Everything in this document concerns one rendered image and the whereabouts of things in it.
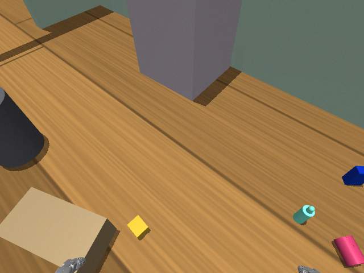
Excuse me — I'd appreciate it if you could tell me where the left robot hand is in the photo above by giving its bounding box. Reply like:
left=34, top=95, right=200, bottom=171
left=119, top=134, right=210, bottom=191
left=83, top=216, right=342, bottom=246
left=55, top=257, right=86, bottom=273

